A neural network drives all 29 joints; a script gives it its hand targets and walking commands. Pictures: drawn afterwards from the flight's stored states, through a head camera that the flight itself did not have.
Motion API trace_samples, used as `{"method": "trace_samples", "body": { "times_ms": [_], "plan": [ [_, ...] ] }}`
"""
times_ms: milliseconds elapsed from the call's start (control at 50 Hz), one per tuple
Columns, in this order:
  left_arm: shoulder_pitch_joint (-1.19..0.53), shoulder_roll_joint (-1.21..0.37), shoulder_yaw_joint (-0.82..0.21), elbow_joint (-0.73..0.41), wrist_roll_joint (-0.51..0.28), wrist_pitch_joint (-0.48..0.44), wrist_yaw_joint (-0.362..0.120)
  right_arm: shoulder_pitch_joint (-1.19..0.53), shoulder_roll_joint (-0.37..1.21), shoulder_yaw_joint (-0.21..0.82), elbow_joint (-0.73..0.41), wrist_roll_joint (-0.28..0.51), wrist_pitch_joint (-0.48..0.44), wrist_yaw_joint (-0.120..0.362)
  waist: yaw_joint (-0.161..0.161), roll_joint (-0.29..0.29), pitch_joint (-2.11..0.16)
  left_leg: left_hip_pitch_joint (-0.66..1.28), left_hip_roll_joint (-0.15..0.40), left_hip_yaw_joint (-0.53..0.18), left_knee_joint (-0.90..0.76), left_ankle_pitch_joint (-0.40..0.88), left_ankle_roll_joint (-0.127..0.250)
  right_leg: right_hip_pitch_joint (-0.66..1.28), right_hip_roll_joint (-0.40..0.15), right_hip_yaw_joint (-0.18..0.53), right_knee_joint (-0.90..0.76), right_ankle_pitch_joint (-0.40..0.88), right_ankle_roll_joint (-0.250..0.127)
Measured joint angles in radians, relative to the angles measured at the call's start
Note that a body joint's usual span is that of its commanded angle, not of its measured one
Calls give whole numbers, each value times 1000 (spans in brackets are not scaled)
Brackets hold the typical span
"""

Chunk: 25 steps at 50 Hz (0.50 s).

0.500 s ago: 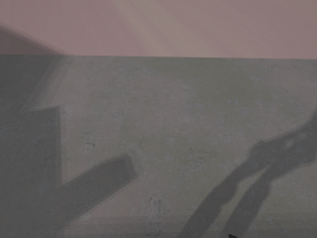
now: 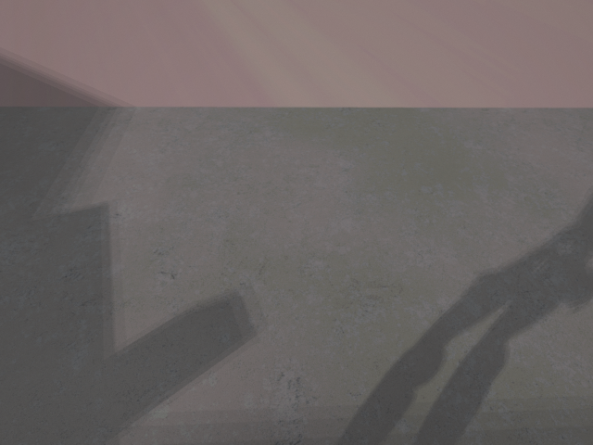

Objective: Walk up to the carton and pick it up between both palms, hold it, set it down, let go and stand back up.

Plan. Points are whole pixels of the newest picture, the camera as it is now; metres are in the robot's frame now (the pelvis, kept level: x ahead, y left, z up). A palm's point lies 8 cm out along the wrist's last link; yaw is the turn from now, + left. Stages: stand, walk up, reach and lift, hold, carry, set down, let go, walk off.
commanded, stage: stand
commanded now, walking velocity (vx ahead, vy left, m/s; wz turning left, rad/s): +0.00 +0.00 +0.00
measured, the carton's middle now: out of the picture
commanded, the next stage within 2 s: walk up in 0.38 s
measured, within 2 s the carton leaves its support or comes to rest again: neither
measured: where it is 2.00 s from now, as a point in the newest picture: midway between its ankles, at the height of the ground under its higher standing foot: outside the picture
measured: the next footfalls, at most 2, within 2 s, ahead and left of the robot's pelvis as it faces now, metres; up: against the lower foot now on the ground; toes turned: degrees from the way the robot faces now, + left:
left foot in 1.30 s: -0.05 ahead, +0.08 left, +0.00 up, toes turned +32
right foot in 1.80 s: +0.04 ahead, -0.11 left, +0.00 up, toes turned +36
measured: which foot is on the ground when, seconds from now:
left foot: down 0.00-0.82, up 0.84-1.00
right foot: down 0.00-1.00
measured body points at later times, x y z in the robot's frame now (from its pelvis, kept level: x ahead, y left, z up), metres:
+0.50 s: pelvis +0.01 +0.00 +0.01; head +0.02 +0.00 +0.46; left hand +0.00 +0.21 -0.16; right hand -0.01 -0.20 -0.16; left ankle -0.02 +0.11 -0.73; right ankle -0.02 -0.13 -0.73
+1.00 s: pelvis -0.02 -0.04 +0.00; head +0.03 -0.07 +0.45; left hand -0.03 +0.20 -0.13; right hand +0.11 -0.28 -0.16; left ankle -0.09 +0.10 -0.64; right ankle -0.02 -0.12 -0.73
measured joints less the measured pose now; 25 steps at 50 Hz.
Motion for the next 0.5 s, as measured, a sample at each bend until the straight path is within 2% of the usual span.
{"method": "trace_samples", "body": {
  "times_ms": [240, 500],
  "plan": [
    [-3, -12, 3, 115, -7, -2, 6, 14, 22, -1, 111, 1, -9, -3, 2, -1, 19, 63, -3, 2, -70, 27, 2, 62, -4, 2, -68, 26, 4],
    [-1, -36, -12, 184, -8, 4, 13, 20, 43, 9, 178, 1, -5, -11, 0, -3, 17, 90, -5, 8, -88, 30, 5, 88, -6, 7, -88, 32, 9]
  ]
}}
